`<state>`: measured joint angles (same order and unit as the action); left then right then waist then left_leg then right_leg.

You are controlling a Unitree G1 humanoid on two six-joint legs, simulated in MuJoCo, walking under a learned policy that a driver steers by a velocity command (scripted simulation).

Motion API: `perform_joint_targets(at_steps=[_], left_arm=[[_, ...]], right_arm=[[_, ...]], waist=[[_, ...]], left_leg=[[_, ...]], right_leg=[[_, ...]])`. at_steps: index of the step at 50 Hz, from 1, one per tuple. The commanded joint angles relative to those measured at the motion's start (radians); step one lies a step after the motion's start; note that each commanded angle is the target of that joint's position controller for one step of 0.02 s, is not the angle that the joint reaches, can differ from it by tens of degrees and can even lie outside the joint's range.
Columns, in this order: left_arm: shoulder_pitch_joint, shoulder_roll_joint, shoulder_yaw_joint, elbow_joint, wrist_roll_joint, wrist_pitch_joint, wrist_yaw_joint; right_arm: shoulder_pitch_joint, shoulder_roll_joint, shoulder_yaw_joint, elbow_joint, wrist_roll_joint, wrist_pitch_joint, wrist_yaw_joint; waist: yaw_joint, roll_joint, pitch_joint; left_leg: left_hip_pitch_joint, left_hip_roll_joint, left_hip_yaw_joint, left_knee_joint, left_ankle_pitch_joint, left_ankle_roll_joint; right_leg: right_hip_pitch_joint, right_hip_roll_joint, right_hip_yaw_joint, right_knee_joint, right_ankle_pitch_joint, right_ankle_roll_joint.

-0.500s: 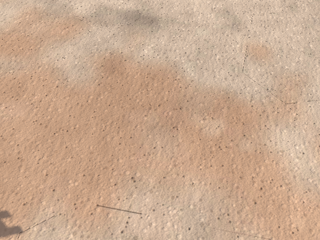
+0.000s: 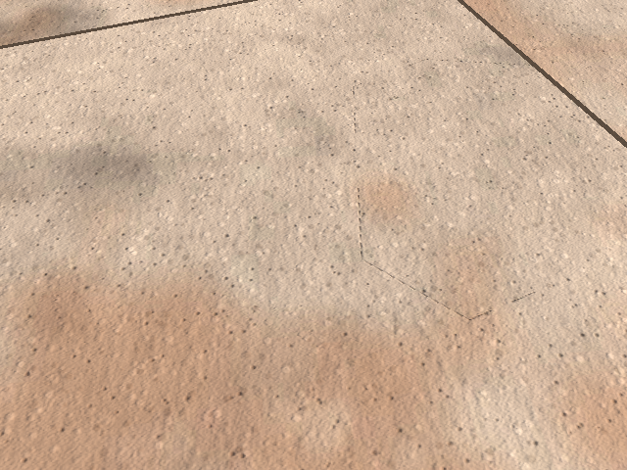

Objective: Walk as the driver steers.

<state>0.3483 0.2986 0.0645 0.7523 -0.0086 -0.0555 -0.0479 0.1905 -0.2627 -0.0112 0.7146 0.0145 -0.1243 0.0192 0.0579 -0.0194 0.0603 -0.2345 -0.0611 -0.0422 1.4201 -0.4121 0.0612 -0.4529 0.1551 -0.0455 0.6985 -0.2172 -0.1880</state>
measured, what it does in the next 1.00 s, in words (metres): walks ahead: left foot, then right foot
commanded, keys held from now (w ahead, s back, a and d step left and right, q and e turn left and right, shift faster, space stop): shift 1.00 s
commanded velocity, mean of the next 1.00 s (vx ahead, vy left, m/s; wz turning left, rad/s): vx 0.24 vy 0.00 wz -0.19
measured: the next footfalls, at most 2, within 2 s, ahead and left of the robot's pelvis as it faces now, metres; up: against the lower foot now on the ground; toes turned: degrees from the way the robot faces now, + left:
left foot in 0.30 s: +0.50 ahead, +0.09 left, +0.00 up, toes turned -14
right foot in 0.68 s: +0.41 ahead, -0.12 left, +0.00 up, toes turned -9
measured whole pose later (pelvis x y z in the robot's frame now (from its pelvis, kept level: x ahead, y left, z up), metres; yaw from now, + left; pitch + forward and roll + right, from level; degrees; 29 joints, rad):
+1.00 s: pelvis +0.41 +0.00 +0.03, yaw -11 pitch +0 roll +1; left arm 0.23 0.21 0.02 0.86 0.01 -0.02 0.03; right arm 0.17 -0.23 -0.02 0.83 -0.01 -0.01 -0.01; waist 0.00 0.01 0.01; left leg -0.30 -0.04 -0.02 0.53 -0.23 0.01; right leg -0.23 0.01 0.05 0.57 -0.33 0.00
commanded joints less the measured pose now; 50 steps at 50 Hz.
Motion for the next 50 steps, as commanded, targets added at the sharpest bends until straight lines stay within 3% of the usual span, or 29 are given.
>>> perform_joint_targets(at_steps=[1,3,4,6,8,11,13,14,15,16,17,18,19,20,21,23,25,27,28,30,32,34,35,36,38,42,50], left_arm=[[0.001,0.129,0.026,-0.099,0.011,-0.044,0.000],[-0.076,0.114,0.019,-0.118,0.009,-0.046,0.015],[-0.064,0.090,0.010,-0.104,-0.001,-0.045,0.027],[-0.014,0.073,0.001,-0.064,-0.009,-0.030,0.056],[0.084,0.077,0.006,-0.018,-0.016,-0.003,0.078],[0.157,0.073,0.008,0.028,-0.012,0.026,0.093],[0.135,0.051,0.007,0.032,-0.001,0.035,0.103],[0.090,0.062,0.013,0.017,0.004,0.036,0.107],[0.022,0.070,0.015,-0.006,0.006,0.037,0.107],[-0.038,0.036,0.000,-0.049,0.024,0.036,0.098],[0.217,-0.053,-0.021,-0.004,0.023,0.036,0.083],[0.330,0.038,-0.019,0.038,-0.003,0.038,0.061],[0.187,0.106,-0.001,0.027,-0.019,0.054,0.058],[0.023,0.128,0.007,-0.017,-0.008,0.069,0.068],[-0.043,0.118,0.009,-0.039,0.000,0.085,0.077],[-0.016,0.058,0.001,-0.038,0.008,0.099,0.080],[0.011,-0.002,-0.016,-0.022,0.015,0.088,0.087],[-0.012,-0.011,-0.023,-0.016,0.023,0.083,0.091],[-0.019,0.004,-0.020,-0.011,0.021,0.086,0.091],[-0.051,0.031,-0.012,-0.006,0.017,0.096,0.089],[-0.080,0.027,-0.011,-0.004,0.028,0.097,0.085],[-0.105,0.048,-0.011,-0.022,0.049,0.087,0.087],[-0.120,0.107,0.006,-0.010,0.043,0.083,0.089],[-0.115,0.071,0.003,-0.001,0.038,0.075,0.086],[-0.134,0.027,-0.011,0.008,0.037,0.055,0.083],[-0.132,0.028,-0.012,0.021,0.025,0.028,0.081],[-0.103,0.029,-0.012,0.067,0.017,0.027,0.082]], right_arm=[[-0.036,-0.110,-0.015,-0.149,-0.016,-0.052,-0.001],[-0.001,-0.150,-0.031,-0.127,-0.025,-0.023,-0.020],[-0.027,-0.153,-0.031,-0.140,-0.037,-0.013,-0.027],[-0.138,-0.074,-0.007,-0.186,-0.061,-0.005,-0.030],[-0.205,-0.020,0.008,-0.197,-0.054,-0.001,-0.022],[-0.279,-0.040,-0.008,-0.220,-0.034,-0.001,-0.010],[-0.261,-0.079,-0.029,-0.215,-0.035,-0.010,-0.003],[-0.188,-0.101,-0.041,-0.191,-0.038,-0.017,-0.001],[-0.052,-0.109,-0.050,-0.147,-0.043,-0.027,-0.001],[0.141,-0.138,-0.055,-0.098,-0.054,-0.032,-0.002],[0.151,-0.134,-0.039,-0.088,-0.079,-0.023,0.002],[0.153,-0.120,-0.047,-0.082,-0.049,-0.008,0.009],[0.060,-0.090,-0.046,-0.112,-0.033,0.007,0.002],[-0.024,-0.055,-0.030,-0.120,-0.028,0.027,-0.006],[-0.071,-0.046,-0.016,-0.118,-0.032,0.039,-0.009],[-0.097,-0.054,-0.016,-0.093,-0.043,0.055,-0.005],[-0.085,-0.057,-0.021,-0.067,-0.044,0.056,0.001],[-0.049,-0.077,-0.031,-0.041,-0.040,0.060,-0.002],[-0.041,-0.086,-0.034,-0.033,-0.036,0.067,-0.004],[-0.058,-0.094,-0.035,-0.029,-0.030,0.083,-0.008],[-0.069,-0.084,-0.028,-0.021,-0.025,0.095,-0.012],[-0.016,-0.051,-0.016,0.007,-0.032,0.092,-0.012],[0.021,-0.069,-0.026,0.008,-0.030,0.090,-0.013],[-0.010,-0.082,-0.029,0.010,-0.035,0.089,-0.017],[-0.019,-0.049,-0.024,0.013,-0.033,0.092,-0.024],[0.000,-0.045,-0.027,0.035,-0.034,0.098,-0.028],[-0.026,-0.054,-0.035,0.079,-0.023,0.112,-0.035]], waist=[[-0.092,0.156,-0.036],[-0.135,0.124,0.007],[-0.123,0.120,0.019],[-0.067,0.065,0.011],[0.012,0.009,-0.069],[0.065,-0.059,-0.093],[0.036,-0.083,-0.100],[-0.012,-0.092,-0.129],[-0.094,-0.089,-0.185],[-0.176,-0.026,-0.329],[-0.057,0.267,-0.479],[-0.063,0.240,-0.593],[-0.095,0.126,-0.465],[-0.093,0.010,-0.315],[-0.066,-0.001,-0.210],[-0.015,0.070,-0.124],[-0.007,0.109,-0.151],[-0.026,0.121,-0.221],[-0.032,0.123,-0.239],[-0.035,0.128,-0.208],[-0.026,0.133,-0.133],[-0.032,0.093,-0.094],[-0.078,-0.003,-0.063],[-0.056,-0.018,-0.052],[-0.073,-0.046,-0.063],[-0.079,-0.030,-0.083],[-0.063,0.011,-0.108]], left_leg=[[-0.467,0.072,-0.132,-0.080,0.098,0.010],[-0.380,0.123,-0.102,-0.195,0.103,-0.057],[-0.344,0.141,-0.063,-0.297,0.115,-0.086],[-0.270,0.101,0.036,-0.518,0.287,-0.120],[-0.165,0.034,0.078,-0.739,0.552,-0.119],[-0.146,-0.019,0.064,-0.912,0.686,-0.105],[-0.153,-0.020,0.033,-0.971,0.663,-0.074],[-0.108,-0.019,0.031,-0.998,0.667,-0.057],[0.013,0.005,0.040,-1.060,0.772,-0.040],[0.283,0.168,-0.095,-0.976,1.064,0.015],[0.607,0.465,-0.447,-0.847,1.471,0.234],[0.646,0.533,-0.657,-0.894,1.108,0.320],[0.508,0.471,-0.586,-0.967,0.769,0.294],[0.307,0.385,-0.472,-1.028,0.543,0.226],[0.136,0.340,-0.417,-1.080,0.437,0.198],[-0.072,0.232,-0.286,-1.142,0.404,0.143],[-0.107,0.192,-0.183,-1.133,0.610,0.142],[-0.054,0.218,-0.179,-1.114,0.655,0.164],[-0.047,0.230,-0.188,-1.121,0.560,0.166],[-0.097,0.228,-0.204,-1.155,0.231,0.150],[-0.188,0.199,-0.202,-1.177,-0.030,0.107],[-0.235,0.161,-0.181,-1.153,-0.143,0.030],[-0.221,0.104,-0.114,-1.137,-0.115,-0.003],[-0.150,0.088,-0.079,-1.087,-0.048,-0.021],[-0.063,0.079,-0.050,-1.022,0.067,-0.018],[-0.012,0.073,-0.032,-0.968,0.229,-0.007],[0.039,0.081,-0.038,-0.932,0.405,-0.012]], right_leg=[[0.329,-0.312,0.801,-0.508,-0.314,-0.174],[0.189,-0.257,0.590,-0.481,0.185,-0.148],[0.125,-0.234,0.474,-0.456,0.423,-0.123],[0.040,-0.129,0.281,-0.402,0.716,-0.055],[0.070,-0.073,0.218,-0.357,0.664,0.032],[0.197,-0.113,0.281,-0.311,0.502,0.074],[0.307,-0.144,0.331,-0.211,0.502,0.090],[0.349,-0.148,0.337,-0.128,0.579,0.105],[0.361,-0.128,0.307,0.011,0.624,0.135],[0.250,-0.093,0.266,0.300,0.351,0.167],[-0.022,0.054,0.292,0.663,-0.531,0.229],[-0.101,-0.017,0.368,0.762,-0.481,0.218],[-0.145,-0.071,0.320,0.783,-0.401,0.234],[-0.154,-0.104,0.240,0.710,-0.317,0.242],[-0.136,-0.122,0.208,0.659,-0.275,0.248],[-0.012,-0.162,0.157,0.460,-0.232,0.249],[0.089,-0.161,0.111,0.257,-0.252,0.258],[0.147,-0.178,0.115,0.134,-0.187,0.258],[0.174,-0.182,0.117,0.090,-0.143,0.254],[0.225,-0.184,0.113,-0.005,-0.066,0.236],[0.288,-0.170,0.090,-0.131,0.010,0.204],[0.329,-0.234,0.158,-0.224,0.038,0.159],[0.249,-0.235,0.169,-0.214,-0.085,0.132],[0.171,-0.218,0.163,-0.240,-0.165,0.132],[0.113,-0.219,0.170,-0.272,-0.150,0.149],[0.127,-0.218,0.170,-0.257,-0.018,0.158],[0.183,-0.202,0.153,-0.228,0.143,0.154]])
